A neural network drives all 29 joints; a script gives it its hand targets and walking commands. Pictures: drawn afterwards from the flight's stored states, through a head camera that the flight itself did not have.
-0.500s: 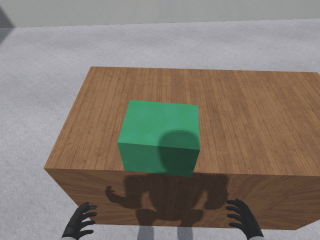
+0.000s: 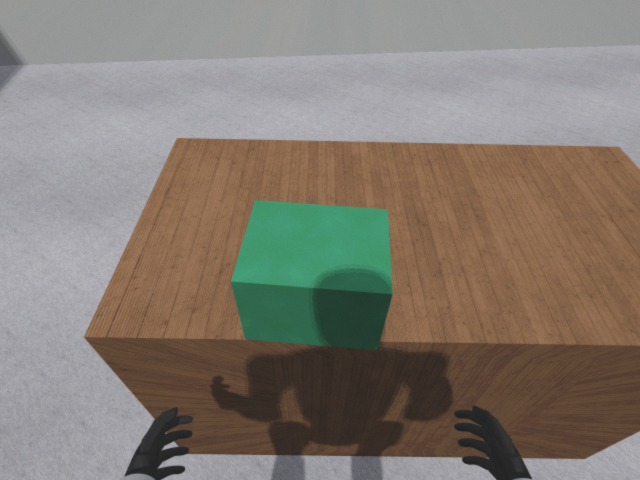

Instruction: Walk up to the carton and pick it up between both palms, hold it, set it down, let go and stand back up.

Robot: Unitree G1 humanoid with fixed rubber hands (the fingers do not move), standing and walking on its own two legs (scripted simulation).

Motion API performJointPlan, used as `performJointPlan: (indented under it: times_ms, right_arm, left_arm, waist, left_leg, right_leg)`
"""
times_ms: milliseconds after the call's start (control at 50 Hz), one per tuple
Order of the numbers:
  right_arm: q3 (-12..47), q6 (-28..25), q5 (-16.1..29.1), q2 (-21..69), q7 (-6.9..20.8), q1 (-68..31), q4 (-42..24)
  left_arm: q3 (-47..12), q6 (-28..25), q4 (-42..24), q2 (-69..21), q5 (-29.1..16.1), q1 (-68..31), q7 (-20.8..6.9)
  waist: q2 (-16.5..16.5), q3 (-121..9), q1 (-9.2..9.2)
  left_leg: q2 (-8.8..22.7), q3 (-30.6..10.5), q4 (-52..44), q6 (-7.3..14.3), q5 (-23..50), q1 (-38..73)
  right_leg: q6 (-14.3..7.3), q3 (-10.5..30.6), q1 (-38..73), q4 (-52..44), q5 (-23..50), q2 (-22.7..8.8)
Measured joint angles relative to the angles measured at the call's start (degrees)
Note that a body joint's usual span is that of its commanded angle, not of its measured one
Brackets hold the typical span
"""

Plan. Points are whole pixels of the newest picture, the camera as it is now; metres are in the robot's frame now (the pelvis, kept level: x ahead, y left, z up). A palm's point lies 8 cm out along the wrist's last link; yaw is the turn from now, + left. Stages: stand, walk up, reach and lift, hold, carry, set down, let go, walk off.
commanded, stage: let go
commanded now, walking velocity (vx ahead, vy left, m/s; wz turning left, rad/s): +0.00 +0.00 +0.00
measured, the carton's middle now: (315, 274) +0.43 +0.01 -0.02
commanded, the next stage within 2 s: stand in 0.12 s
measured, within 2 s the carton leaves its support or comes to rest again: neither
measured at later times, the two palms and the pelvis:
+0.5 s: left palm out of the picture +0.07 +0.27 -0.10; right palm out of the picture +0.09 -0.24 -0.11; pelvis -0.01 +0.01 -0.01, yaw +1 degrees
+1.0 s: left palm out of the picture +0.04 +0.29 -0.11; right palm out of the picture +0.05 -0.24 -0.11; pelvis -0.04 +0.02 -0.01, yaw +1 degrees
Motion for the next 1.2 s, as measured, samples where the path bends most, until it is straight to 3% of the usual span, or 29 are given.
performJointPlan:
  times_ms: [140,240,360,1200]
  right_arm:
    - [-0.66,0.61,-0.27,0.14,0.10,1.51,-2.19]
    - [-0.04,5.71,0.91,-2.10,-1.40,2.83,-2.01]
    - [-0.25,8.12,0.84,-3.84,-1.54,5.71,-0.49]
    - [1.53,9.72,1.36,-6.23,-1.33,8.40,-3.17]
  left_arm:
    - [-0.41,0.55,-0.77,-0.18,-0.95,0.38,0.17]
    - [0.57,-6.53,3.01,0.22,0.97,3.12,-0.21]
    - [2.00,-9.23,6.22,2.00,1.36,7.26,-0.82]
    - [0.60,-8.99,7.06,4.68,1.01,10.98,-0.90]
  waist:
    - [0.04,-0.44,0.59]
    - [0.91,-3.44,0.36]
    - [1.43,-4.55,0.28]
    - [0.59,-1.46,0.04]
  left_leg:
    - [-0.05,0.15,0.68,0.03,-0.09,-0.88]
    - [-0.15,-0.54,4.42,0.26,-1.70,-5.09]
    - [-0.46,-0.97,5.96,0.59,-2.35,-6.22]
    - [-2.42,-0.20,9.21,2.34,-1.22,-9.50]
  right_leg:
    - [0.02,0.08,-1.04,0.93,-0.20,-0.08]
    - [0.30,-0.56,-4.58,3.75,-1.52,-0.31]
    - [0.59,-0.92,-5.36,4.92,-2.12,-0.66]
    - [2.39,0.76,-9.21,9.01,-1.19,-2.45]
